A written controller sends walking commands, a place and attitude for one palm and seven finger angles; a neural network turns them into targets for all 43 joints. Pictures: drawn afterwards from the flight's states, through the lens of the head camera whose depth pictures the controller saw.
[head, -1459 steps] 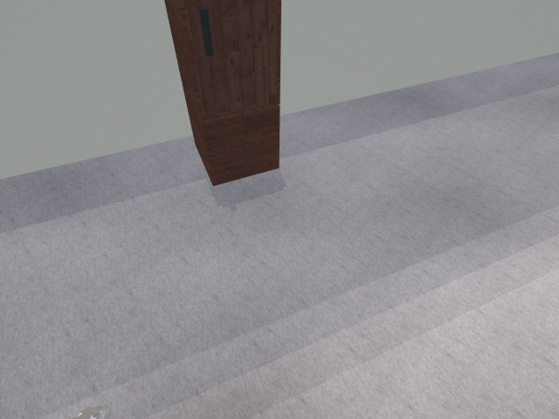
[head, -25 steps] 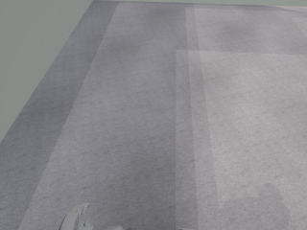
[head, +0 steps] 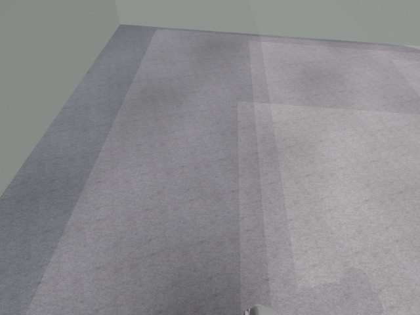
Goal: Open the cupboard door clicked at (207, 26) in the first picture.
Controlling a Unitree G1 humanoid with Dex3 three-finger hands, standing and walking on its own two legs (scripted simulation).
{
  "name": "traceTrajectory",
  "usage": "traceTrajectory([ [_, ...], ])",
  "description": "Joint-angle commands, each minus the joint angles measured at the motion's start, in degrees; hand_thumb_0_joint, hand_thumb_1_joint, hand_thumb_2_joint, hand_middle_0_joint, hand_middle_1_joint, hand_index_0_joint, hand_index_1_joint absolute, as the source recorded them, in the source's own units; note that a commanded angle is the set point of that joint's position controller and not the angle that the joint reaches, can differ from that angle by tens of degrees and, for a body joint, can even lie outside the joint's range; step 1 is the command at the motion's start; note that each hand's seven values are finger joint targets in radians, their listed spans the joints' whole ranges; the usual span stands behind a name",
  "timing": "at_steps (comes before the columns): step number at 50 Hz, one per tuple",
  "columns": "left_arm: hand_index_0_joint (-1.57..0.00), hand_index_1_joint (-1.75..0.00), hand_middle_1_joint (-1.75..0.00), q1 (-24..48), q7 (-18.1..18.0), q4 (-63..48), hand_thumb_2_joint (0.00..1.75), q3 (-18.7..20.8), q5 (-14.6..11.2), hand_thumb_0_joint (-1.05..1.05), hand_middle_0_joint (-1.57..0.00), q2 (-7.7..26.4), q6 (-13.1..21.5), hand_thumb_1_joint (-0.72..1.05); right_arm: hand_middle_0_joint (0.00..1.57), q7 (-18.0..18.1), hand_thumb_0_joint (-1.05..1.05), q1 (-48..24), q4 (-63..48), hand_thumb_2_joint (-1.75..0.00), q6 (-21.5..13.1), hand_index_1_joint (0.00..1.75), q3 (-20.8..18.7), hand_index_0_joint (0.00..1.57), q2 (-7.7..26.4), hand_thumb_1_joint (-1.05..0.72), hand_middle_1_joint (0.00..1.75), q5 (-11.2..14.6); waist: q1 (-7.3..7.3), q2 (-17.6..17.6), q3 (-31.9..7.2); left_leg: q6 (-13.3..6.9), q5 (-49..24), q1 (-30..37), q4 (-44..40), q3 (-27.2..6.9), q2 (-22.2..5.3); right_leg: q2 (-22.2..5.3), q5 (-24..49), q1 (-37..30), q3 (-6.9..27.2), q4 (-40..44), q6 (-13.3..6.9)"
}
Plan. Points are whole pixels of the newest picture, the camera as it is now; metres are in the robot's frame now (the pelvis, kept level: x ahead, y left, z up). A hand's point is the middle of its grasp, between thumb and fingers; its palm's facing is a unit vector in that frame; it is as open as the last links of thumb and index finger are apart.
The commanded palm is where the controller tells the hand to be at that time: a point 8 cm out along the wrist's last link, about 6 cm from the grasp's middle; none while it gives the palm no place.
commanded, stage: walk to a spot facing it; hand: left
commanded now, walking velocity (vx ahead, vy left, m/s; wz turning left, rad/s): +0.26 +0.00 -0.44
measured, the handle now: out of the picture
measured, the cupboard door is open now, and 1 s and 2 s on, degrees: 47 47 47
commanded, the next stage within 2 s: turn to face it in 0.04 s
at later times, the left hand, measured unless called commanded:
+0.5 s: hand (169, 255) +0.28 +0.12 -0.17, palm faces +0.11 -0.98 -0.19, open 7.1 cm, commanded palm none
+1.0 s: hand (162, 251) +0.28 +0.14 -0.16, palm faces +0.37 -0.88 -0.31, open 7.4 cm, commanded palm none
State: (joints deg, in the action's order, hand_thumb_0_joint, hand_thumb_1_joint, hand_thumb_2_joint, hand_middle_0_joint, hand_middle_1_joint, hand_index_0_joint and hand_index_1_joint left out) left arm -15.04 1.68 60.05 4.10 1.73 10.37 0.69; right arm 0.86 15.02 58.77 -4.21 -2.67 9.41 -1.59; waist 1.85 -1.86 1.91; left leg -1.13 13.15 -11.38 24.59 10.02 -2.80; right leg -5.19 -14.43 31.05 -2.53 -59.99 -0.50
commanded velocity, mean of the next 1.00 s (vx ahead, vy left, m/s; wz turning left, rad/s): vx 0.02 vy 0.00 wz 0.48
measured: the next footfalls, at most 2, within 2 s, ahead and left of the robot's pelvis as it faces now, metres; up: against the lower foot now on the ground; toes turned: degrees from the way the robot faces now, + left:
right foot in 0.20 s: +0.21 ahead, -0.15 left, +0.00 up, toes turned -11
left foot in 0.58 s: +0.29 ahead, +0.07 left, +0.00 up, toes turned +15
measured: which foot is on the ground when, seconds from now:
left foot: down 0.00-0.20, up 0.22-0.56, down 0.58-0.94, up 0.96-1.00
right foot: up 0.00-0.18, down 0.20-0.58, up 0.60-0.92, down 0.94-1.00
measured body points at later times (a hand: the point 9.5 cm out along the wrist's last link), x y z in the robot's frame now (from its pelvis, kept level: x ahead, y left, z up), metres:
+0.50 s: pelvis +0.19 -0.06 +0.00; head +0.22 -0.05 +0.44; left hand +0.27 +0.18 -0.15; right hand +0.22 -0.29 -0.16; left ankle +0.22 +0.06 -0.71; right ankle +0.18 -0.15 -0.74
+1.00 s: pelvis +0.26 -0.10 -0.01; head +0.31 -0.10 +0.43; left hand +0.26 +0.19 -0.14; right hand +0.43 -0.32 -0.16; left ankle +0.23 +0.04 -0.71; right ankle +0.30 -0.22 -0.74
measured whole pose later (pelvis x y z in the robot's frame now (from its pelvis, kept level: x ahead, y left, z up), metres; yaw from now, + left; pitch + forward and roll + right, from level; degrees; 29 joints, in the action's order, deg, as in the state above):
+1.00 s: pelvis +0.26 -0.10 -0.01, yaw +22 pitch +1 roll +0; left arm -8.8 -1.2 50.1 3.2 1.5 12.8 -0.3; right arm -0.6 9.2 52.8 4.1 -5.0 15.2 -1.0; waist -0.6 2.2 4.2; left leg 2.0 25.8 -28.0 50.3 -3.9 1.3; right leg -3.2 -19.1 17.2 -3.5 -34.5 0.6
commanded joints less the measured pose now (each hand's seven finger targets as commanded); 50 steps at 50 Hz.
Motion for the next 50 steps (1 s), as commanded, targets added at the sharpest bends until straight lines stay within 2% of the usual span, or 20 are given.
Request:
traceTrajectory([
  [1, -0.2, -0.3, -0.3, 3.6, 0.7, -4.8, 0.9, -0.2, -0.1, 0.0, -0.2, 0.7, 0.7, 0.9, 0.2, -0.3, 0.0, 6.5, -0.4, -0.9, -0.2, 0.3, -1.6, 0.2, 8.0, -0.9, 0.3, -0.2, -2.73, 8.2, 3.2, -5.4, -0.1, -1.6, -16.2, -4.5, -14.5, -0.9, 4.1, -2.2, -2.1, 14.0, 0.4],
  [6, -0.2, -0.3, -0.3, 6.9, 1.0, -6.5, 0.9, 0.4, 0.0, 0.0, -0.2, 2.3, 0.7, 0.9, 0.2, -0.1, 0.0, 7.7, -0.3, -0.9, 0.8, 0.3, -1.7, 0.2, 9.3, -0.9, 0.3, -0.4, -2.72, 8.1, 3.3, -4.4, -4.6, 1.3, -9.3, -1.4, -15.5, 1.5, 4.1, -8.4, -5.0, 22.4, -0.4],
  [8, -0.2, -0.3, -0.3, -1.7, 0.5, -3.7, 0.9, 0.6, 0.1, 0.0, -0.2, 4.4, 1.6, 0.9, 0.2, 0.0, 0.0, 8.0, 0.6, -0.9, 1.1, 0.3, -0.9, 0.2, 8.3, -0.9, 0.3, 0.0, 1.28, 3.9, -0.9, -2.0, -14.0, -1.4, 4.1, 0.8, -11.5, 3.8, 6.0, -23.5, -5.2, 29.1, -1.8],
  [9, -0.2, -0.3, -0.3, -10.2, -0.4, -0.7, 0.9, 1.7, 0.4, 0.0, -0.2, 8.9, 2.7, 0.9, 0.2, -0.4, 0.0, 8.0, 0.5, -0.9, 0.9, 0.3, -0.4, 0.2, 6.2, -0.9, 0.3, 0.8, 4.69, -5.4, -6.7, 0.6, -7.9, -11.5, 18.9, 3.9, -6.4, -5.2, 11.3, -38.0, 6.1, 31.4, -5.2],
  [10, -0.2, -0.3, -0.3, -16.2, -1.1, 0.9, 0.9, 2.8, -0.4, 0.0, -0.2, 15.0, 2.9, 0.9, 0.2, -0.4, 0.0, 9.8, -0.9, -0.9, 0.9, 0.3, 0.0, 0.2, 3.3, -0.9, 0.3, 1.6, 5.21, -18.7, -12.4, 2.7, 23.4, -21.1, 36.8, 2.2, 1.1, -21.2, 20.6, -46.1, 25.4, 39.5, -11.9],
  [11, -0.2, -0.3, -0.3, -13.7, -2.0, 0.3, 0.9, 2.1, -1.1, 0.0, -0.2, 13.9, 2.6, 0.9, 0.2, 0.0, 0.0, 7.2, -1.2, -0.9, 1.7, 0.3, -0.5, 0.2, 5.6, -0.9, 0.3, 1.6, 4.72, -12.2, -10.5, 2.2, 24.3, -21.3, 43.2, -6.0, -1.2, -22.3, 20.7, -39.5, 24.7, 42.4, -14.1],
  [13, -0.2, -0.3, -0.3, -4.8, -2.8, -1.6, 0.9, 0.7, -0.9, 0.0, -0.2, 9.2, 2.4, 0.9, 0.2, 0.4, 0.0, 4.1, -0.4, -0.9, 2.2, 0.3, -0.4, 0.2, 4.2, -0.9, 0.3, 1.2, 1.46, -9.8, -4.7, 2.4, 16.2, -22.5, 45.9, -10.2, -4.2, -19.5, 23.8, -29.5, 15.3, 42.5, -12.0],
  [17, -0.2, -0.3, -0.3, 2.1, -3.0, -3.2, 0.9, -0.5, -0.6, 0.0, -0.2, 5.8, 2.7, 0.9, 0.2, -0.3, 0.0, 7.7, 2.2, -0.9, 4.2, 0.3, 0.4, 0.2, 0.1, -0.9, 0.3, 0.9, -3.37, -5.3, -3.2, 3.6, 9.6, -13.8, 32.8, -6.7, -3.6, -14.4, 30.7, -19.6, -1.8, 42.7, -7.9],
  [26, -0.2, -0.3, -0.3, 2.7, -3.3, -5.4, 0.9, 1.1, -0.6, 0.0, -0.2, 8.3, 0.9, 0.9, 0.2, -1.7, 0.0, 0.4, -3.6, -0.9, 5.1, 0.3, -0.5, 0.2, 2.8, -0.9, 0.3, 0.4, -2.71, -4.7, -1.9, 2.8, 1.3, -8.4, 10.7, -2.2, -1.3, -14.6, 24.0, -22.5, -7.9, 32.4, -4.0],
  [27, -0.2, -0.3, -0.3, 3.2, -3.2, -6.2, 0.9, 1.3, -0.8, 0.0, -0.2, 8.5, 0.5, 0.9, 0.2, -1.7, 0.0, 3.4, -3.4, -0.9, 5.0, 0.3, -1.1, 0.2, 5.2, -0.9, 0.3, 0.1, -4.69, -0.3, -3.5, 1.9, -5.6, -1.6, 6.6, -3.5, -1.4, -13.6, 19.4, -18.8, -9.4, 26.1, -2.1],
  [28, -0.2, -0.3, -0.3, 2.8, -3.0, -7.8, 0.9, 1.3, -1.2, 0.0, -0.2, 6.9, -0.1, 0.9, 0.2, -1.4, 0.0, 7.2, -3.7, -0.9, 4.7, 0.3, -2.2, 0.2, 10.6, -0.9, 0.3, -0.4, -6.27, 13.6, -5.8, -3.7, -21.8, 4.4, 1.3, -19.0, -11.1, -7.2, 2.8, -10.0, -11.8, 14.3, 2.3],
  [29, -0.2, -0.3, -0.3, 5.3, -3.0, -10.6, 0.9, 0.4, -1.6, 0.0, -0.2, 5.0, -0.5, 0.9, 0.2, -0.6, 0.0, 10.0, -3.8, -0.9, 4.6, 0.3, -3.4, 0.2, 15.8, -0.9, 0.3, -0.6, -8.01, 22.5, -7.3, -12.8, -36.8, 7.0, -3.9, -36.9, -23.4, 0.2, -27.4, -0.8, -7.7, 0.0, 4.8],
  [30, -0.2, -0.3, -0.3, 8.1, -3.2, -12.0, 0.9, 0.5, -0.7, 0.0, -0.2, 6.6, -1.2, 0.9, 0.2, 0.0, 0.0, 9.7, -3.7, -0.9, 4.8, 0.3, -3.4, 0.2, 16.7, -0.9, 0.3, -0.4, -8.1, 13.8, -8.2, -14.3, -22.3, 5.0, -5.4, -38.1, -23.9, 0.8, -25.7, 0.7, -0.4, -7.4, 4.0],
  [34, -0.2, -0.3, -0.3, 7.5, -2.3, -10.5, 0.9, 0.9, -0.6, 0.0, -0.2, 5.8, -1.3, 0.9, 0.2, 0.7, 0.0, -0.1, -7.3, -0.9, 3.9, 0.3, -2.6, 0.2, 13.3, -0.9, 0.3, -0.1, -3.41, 9.8, -6.1, -8.7, -19.6, 0.7, -4.4, -25.9, -14.2, 0.0, -11.1, 2.5, 2.8, -7.6, 4.8],
  [36, -0.2, -0.3, -0.3, 6.6, -2.2, -10.4, 0.9, 0.7, -0.9, 0.0, -0.2, 5.6, -1.6, 0.9, 0.2, 0.6, 0.0, -0.8, -8.0, -0.9, 3.8, 0.3, -2.7, 0.2, 13.8, -0.9, 0.3, 0.0, -3.16, 9.1, -7.0, -8.2, -23.1, 1.6, -3.5, -22.7, -12.6, 0.8, -10.6, -0.3, 2.2, -1.3, 5.1],
  [44, -0.2, -0.3, -0.3, 2.1, -2.4, -11.7, 0.9, 0.8, -1.0, 0.0, -0.2, 7.0, -1.4, 0.9, 0.2, -0.4, 0.0, -6.2, -10.7, -0.9, 5.8, 0.3, -4.5, 0.2, 15.9, -0.9, 0.3, 0.1, -1.39, 11.5, -6.1, -5.8, -10.6, -7.5, -0.7, -25.4, -8.0, 5.4, -4.7, -17.5, -1.3, 25.9, 4.3],
  [45, -0.2, -0.3, -0.3, -0.4, -2.6, -11.3, 0.9, 1.3, -0.9, 0.0, -0.2, 8.6, -1.0, 0.9, 0.2, -0.5, 0.0, -7.4, -11.5, -0.9, 5.9, 0.3, -4.4, 0.2, 14.9, -0.9, 0.3, 0.5, 0.04, 8.3, -6.2, -3.7, -5.8, -12.2, 2.4, -24.5, -5.4, 3.8, -0.4, -24.0, -0.3, 34.2, 3.8],
  [47, -0.2, -0.3, -0.3, -2.5, -3.3, -12.0, 0.9, 2.7, 0.4, 0.0, -0.2, 17.6, -0.3, 0.9, 0.2, -1.4, 0.0, -10.1, -14.4, -0.9, 5.8, 0.3, -3.6, 0.2, 9.1, -0.9, 0.3, 1.0, 2.26, -17.1, -3.6, 3.8, 21.2, -26.9, 27.9, -9.8, 6.9, -22.5, 1.9, -27.3, 25.4, 47.7, -6.7],
  [48, -0.2, -0.3, -0.3, -0.7, -3.6, -12.6, 0.9, 2.0, 0.0, 0.0, -0.2, 16.2, -0.2, 0.9, 0.2, -1.6, 0.0, -10.3, -14.1, -0.9, 6.2, 0.3, -3.8, 0.2, 11.0, -0.9, 0.3, 0.4, 1.17, -11.6, -2.6, 3.0, 21.0, -25.2, 39.0, -13.3, 3.6, -23.3, 6.3, -21.7, 22.6, 45.6, -9.3],
  [50, -0.2, -0.3, -0.3, 4.3, -3.7, -13.1, 0.9, 0.8, -0.4, 0.0, -0.2, 12.2, 0.0, 0.9, 0.2, -1.9, 0.0, -8.9, -11.8, -0.9, 7.0, 0.3, -3.7, 0.2, 10.2, -0.9, 0.3, 0.5, -2.3, -12.3, -1.4, 4.1, 14.5, -25.5, 47.1, -12.6, 1.2, -15.9, 18.0, -21.2, 11.9, 40.9, -7.6],
])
